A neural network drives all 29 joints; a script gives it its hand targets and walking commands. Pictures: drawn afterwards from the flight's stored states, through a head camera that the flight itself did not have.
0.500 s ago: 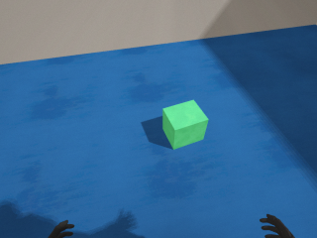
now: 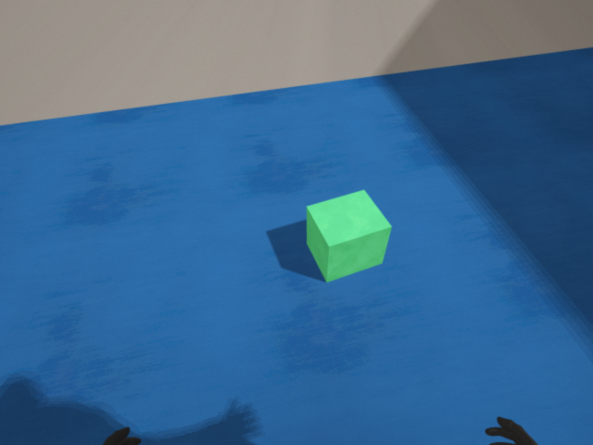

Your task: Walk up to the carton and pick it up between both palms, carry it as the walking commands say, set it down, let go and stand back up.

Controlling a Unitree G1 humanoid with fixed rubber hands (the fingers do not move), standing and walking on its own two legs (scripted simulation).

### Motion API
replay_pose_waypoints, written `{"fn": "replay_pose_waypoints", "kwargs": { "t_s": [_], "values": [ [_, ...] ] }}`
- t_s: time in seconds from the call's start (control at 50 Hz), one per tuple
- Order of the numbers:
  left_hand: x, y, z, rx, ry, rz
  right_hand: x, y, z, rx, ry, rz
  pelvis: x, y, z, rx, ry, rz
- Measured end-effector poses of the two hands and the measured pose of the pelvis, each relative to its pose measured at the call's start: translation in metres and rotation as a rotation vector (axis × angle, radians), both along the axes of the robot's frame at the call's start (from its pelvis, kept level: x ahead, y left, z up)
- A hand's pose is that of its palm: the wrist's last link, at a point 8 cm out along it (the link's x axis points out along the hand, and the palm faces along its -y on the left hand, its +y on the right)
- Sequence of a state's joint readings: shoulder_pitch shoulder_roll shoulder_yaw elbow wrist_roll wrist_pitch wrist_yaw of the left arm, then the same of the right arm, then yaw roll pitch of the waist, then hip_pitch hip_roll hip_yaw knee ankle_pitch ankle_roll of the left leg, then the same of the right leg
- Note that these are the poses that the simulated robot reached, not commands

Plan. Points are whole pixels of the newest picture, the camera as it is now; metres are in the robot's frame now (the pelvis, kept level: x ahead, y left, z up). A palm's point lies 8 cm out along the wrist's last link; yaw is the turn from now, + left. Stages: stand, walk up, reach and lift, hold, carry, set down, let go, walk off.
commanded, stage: stand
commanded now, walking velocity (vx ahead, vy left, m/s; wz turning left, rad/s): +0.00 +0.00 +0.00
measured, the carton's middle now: (345, 235) +0.98 -0.18 -0.64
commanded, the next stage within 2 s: walk up in 0.28 s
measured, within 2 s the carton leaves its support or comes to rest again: neither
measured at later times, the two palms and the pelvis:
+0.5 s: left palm out of the picture +0.11 +0.30 -0.09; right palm out of the picture +0.10 -0.30 -0.09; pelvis +0.00 +0.00 +0.02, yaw +0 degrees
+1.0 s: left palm (207, 436) +0.18 +0.15 -0.10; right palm out of the picture +0.08 -0.34 -0.13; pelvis +0.12 -0.09 +0.02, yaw -8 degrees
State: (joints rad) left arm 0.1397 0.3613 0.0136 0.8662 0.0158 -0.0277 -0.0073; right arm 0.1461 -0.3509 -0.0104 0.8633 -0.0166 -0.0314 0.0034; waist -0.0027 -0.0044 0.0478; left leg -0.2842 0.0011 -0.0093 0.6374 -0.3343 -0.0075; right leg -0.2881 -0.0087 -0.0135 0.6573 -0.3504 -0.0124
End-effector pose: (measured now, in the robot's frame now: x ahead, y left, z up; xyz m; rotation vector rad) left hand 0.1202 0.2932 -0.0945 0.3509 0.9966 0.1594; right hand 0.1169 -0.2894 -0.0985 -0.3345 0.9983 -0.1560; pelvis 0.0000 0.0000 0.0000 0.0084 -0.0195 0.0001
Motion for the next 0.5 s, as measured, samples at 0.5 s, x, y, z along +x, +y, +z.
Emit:
{"fn": "replay_pose_waypoints", "kwargs": {
  "t_s": [0.5],
  "values": [
    [-0.014, 0.002, 0.008, -0.004, 0.089, 0.034, -0.018, -0.007, 0.008, -0.001, 0.092, -0.047, 0.001, 0.000, 0.019, -0.002, -0.019, -0.006]
  ]
}}
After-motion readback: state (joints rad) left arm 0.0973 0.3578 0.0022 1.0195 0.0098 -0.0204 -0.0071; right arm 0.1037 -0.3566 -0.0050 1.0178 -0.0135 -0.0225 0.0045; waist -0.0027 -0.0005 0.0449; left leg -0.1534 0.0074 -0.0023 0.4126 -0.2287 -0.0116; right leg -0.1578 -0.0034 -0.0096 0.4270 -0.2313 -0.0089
